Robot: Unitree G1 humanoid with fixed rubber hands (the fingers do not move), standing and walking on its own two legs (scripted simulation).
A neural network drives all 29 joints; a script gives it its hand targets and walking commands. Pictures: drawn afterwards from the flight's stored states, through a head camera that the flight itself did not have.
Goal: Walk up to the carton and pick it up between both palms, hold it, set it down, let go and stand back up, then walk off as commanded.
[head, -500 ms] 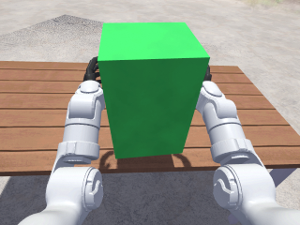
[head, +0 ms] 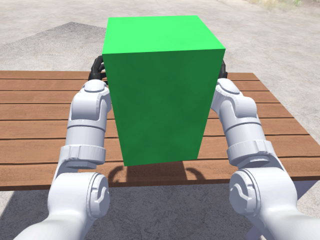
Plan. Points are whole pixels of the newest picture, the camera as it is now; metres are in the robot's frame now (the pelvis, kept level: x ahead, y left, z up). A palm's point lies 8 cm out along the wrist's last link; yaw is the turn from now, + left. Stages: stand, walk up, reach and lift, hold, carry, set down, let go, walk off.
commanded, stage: reach and lift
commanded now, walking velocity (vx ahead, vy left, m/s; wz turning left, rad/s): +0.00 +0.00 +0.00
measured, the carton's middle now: (157, 96) +0.39 +0.01 +0.23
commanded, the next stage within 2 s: hold in 0.06 s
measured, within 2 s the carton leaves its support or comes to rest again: neither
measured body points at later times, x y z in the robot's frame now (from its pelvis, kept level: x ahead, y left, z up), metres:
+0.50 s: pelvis +0.00 +0.00 +0.00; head -0.05 +0.03 +0.45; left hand +0.41 +0.15 +0.26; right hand +0.41 -0.12 +0.27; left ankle +0.05 +0.11 -0.74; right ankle +0.06 -0.13 -0.74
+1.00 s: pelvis +0.00 +0.00 +0.00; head -0.06 +0.03 +0.45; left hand +0.41 +0.16 +0.27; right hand +0.40 -0.12 +0.29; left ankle +0.05 +0.11 -0.74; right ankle +0.06 -0.13 -0.74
